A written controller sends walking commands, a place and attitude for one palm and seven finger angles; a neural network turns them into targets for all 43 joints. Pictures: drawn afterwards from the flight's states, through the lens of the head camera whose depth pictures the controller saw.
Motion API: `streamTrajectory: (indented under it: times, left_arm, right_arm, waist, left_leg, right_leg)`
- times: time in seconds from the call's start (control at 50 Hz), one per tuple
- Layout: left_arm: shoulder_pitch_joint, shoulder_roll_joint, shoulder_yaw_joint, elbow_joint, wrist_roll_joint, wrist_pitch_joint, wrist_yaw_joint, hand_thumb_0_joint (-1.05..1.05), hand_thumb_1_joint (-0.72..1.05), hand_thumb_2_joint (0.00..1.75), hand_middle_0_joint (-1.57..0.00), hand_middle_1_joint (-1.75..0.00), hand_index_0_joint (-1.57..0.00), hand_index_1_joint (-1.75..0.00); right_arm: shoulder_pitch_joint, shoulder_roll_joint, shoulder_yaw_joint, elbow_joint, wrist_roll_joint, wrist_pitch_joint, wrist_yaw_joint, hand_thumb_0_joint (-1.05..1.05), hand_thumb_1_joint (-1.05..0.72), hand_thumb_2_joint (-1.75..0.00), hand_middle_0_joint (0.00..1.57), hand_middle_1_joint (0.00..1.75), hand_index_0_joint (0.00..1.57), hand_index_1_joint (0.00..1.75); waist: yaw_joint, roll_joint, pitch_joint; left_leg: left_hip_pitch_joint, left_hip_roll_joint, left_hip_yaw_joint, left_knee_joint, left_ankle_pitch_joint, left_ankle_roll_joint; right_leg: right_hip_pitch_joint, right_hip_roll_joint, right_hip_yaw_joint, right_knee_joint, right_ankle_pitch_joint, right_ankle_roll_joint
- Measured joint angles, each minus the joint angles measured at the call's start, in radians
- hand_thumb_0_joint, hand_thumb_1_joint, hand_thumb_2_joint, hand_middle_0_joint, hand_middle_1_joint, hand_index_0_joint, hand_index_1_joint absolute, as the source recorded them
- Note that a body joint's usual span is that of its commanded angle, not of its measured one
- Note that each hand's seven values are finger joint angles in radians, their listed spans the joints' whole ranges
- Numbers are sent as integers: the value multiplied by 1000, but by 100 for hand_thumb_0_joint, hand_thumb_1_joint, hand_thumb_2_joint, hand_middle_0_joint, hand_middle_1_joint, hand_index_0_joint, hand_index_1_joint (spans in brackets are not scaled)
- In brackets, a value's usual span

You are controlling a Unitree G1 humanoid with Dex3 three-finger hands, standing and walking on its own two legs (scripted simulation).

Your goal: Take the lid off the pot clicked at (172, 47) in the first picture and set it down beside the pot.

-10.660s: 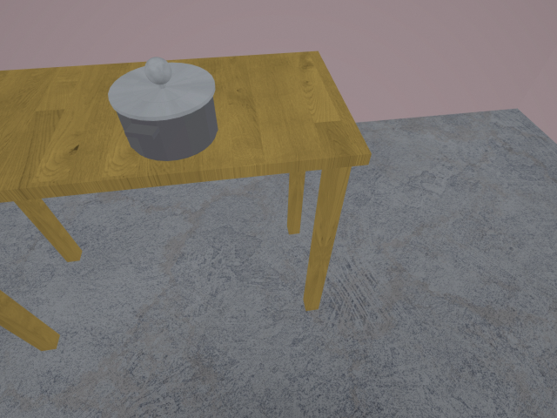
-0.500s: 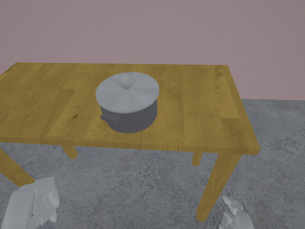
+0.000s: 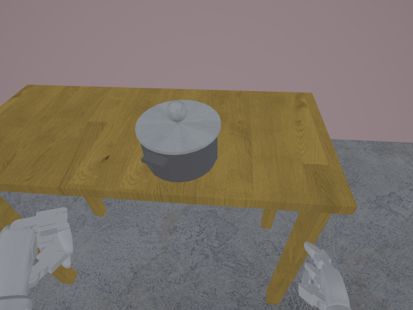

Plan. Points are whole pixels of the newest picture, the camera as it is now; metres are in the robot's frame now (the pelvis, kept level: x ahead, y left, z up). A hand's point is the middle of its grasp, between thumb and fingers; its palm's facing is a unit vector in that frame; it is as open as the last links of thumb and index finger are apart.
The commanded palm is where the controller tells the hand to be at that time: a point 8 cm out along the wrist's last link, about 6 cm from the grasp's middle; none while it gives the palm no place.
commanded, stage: raise the hand higher, near the body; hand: left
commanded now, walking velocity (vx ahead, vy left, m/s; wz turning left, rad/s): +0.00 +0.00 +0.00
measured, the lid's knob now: (176, 111) +0.47 +0.14 +0.16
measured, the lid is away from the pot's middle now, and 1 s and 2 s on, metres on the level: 0.00 0.00 0.00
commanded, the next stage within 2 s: reach forward and open the fingers in 0.20 s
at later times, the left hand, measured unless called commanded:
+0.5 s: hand (52, 214) +0.19 +0.26 +0.17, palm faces +0.25 -0.19 -0.95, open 3.0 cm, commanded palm +0.15 +0.27 +0.21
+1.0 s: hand (47, 185) +0.22 +0.27 +0.20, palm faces -0.06 +0.03 -1.00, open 6.3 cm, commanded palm +0.19 +0.26 +0.26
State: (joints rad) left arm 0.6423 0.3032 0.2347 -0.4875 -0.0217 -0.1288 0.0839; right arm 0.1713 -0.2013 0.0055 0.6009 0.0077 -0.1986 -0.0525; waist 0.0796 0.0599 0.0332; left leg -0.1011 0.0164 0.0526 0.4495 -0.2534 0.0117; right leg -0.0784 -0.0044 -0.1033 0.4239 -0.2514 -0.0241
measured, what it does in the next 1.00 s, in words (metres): stands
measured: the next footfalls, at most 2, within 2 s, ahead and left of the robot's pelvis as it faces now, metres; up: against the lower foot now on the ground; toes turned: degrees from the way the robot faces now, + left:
none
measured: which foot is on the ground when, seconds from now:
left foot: down 0.00-1.00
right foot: down 0.00-1.00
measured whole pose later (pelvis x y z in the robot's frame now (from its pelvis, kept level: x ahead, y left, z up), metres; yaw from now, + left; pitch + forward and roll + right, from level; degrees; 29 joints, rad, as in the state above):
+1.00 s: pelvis -0.04 +0.01 +0.00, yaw +2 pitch -3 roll +0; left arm -0.02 0.76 0.13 -0.31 0.67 0.09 -0.40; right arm 0.10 -0.30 0.03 0.56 0.06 0.02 -0.01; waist 0.09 0.15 0.02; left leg -0.21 -0.02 0.04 0.43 -0.17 0.03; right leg -0.20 -0.04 -0.12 0.45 -0.20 -0.01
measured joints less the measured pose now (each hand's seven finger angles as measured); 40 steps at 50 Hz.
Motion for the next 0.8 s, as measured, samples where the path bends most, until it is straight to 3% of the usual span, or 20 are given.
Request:
streamTrajectory:
  times: [0.32,0.4,0.44,0.48,0.52,0.6,0.8]
  left_arm:
    - [-104,23,65,-37,-19,-25,5,2,89,90,-131,-149,-131,-150]
    - [-137,125,29,-95,329,100,48,2,87,91,-131,-147,-130,-148]
    - [-146,186,14,-107,471,153,45,2,85,92,-130,-145,-130,-145]
    - [-155,249,5,-103,574,198,16,2,81,95,-129,-141,-129,-142]
    - [-178,307,-5,-77,645,225,-28,1,77,98,-128,-136,-128,-137]
    - [-244,374,-29,-9,695,249,-147,1,67,104,-126,-124,-126,-125]
    - [-454,440,-77,87,683,225,-393,1,36,124,-117,-91,-117,-91]
  right_arm:
    - [21,-2,13,29,-4,19,7,2,-91,-90,20,30,20,30]
    - [29,-36,17,-22,-14,102,27,2,-91,-90,20,30,20,30]
    - [12,-54,17,-38,-13,155,39,2,-91,-90,20,30,20,30]
    - [-12,-69,15,-48,-3,202,47,2,-91,-90,20,30,20,30]
    - [-33,-81,12,-50,9,234,49,2,-91,-90,20,30,20,30]
    - [-63,-98,5,-44,32,251,48,2,-91,-90,20,30,20,30]
    - [-84,-107,11,-39,47,221,35,2,-91,-90,20,30,20,30]
  waist:
    - [-5,9,14]
    - [10,15,-11]
    - [12,27,-15]
    - [13,42,-18]
    - [14,57,-23]
    - [13,86,-34]
    - [19,106,-30]
  left_leg:
    - [5,-1,3,-5,4,2]
    - [-55,-5,9,26,-2,3]
    - [-78,-7,14,37,-3,6]
    - [-95,-8,18,44,-3,8]
    - [-106,-11,17,46,0,10]
    - [-113,-18,7,34,12,14]
    - [-106,-32,-21,-4,53,18]
  right_leg:
    - [4,0,4,-6,6,2]
    - [-66,-9,9,44,-8,2]
    - [-94,-12,14,63,-13,2]
    - [-114,-13,18,73,-12,4]
    - [-125,-16,17,76,-11,6]
    - [-127,-22,8,65,-2,10]
    - [-108,-33,-21,27,26,13]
